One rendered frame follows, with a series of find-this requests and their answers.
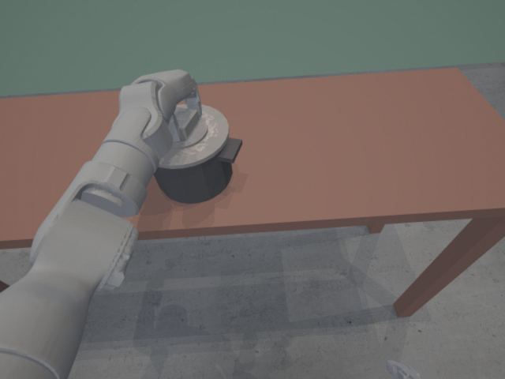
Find lid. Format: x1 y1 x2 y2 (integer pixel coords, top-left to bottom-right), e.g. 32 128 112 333
159 104 229 169

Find table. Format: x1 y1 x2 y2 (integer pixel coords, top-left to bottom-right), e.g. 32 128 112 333
0 68 505 317

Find right robot hand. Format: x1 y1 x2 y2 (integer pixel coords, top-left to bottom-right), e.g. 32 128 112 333
386 360 420 379

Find left robot forearm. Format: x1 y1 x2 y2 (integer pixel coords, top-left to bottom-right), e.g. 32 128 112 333
30 77 177 266

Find knob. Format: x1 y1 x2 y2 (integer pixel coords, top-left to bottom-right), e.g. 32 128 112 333
174 107 200 137

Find pot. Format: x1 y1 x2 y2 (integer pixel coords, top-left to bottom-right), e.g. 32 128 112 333
153 137 242 204

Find robot left upper arm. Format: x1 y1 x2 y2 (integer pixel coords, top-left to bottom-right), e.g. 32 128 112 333
0 198 139 379

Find left robot hand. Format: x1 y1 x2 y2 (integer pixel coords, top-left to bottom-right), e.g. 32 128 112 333
131 69 202 143

